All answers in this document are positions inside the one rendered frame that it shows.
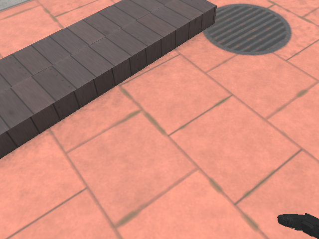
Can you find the robot right hand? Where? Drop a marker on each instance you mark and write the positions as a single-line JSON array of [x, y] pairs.
[[307, 223]]

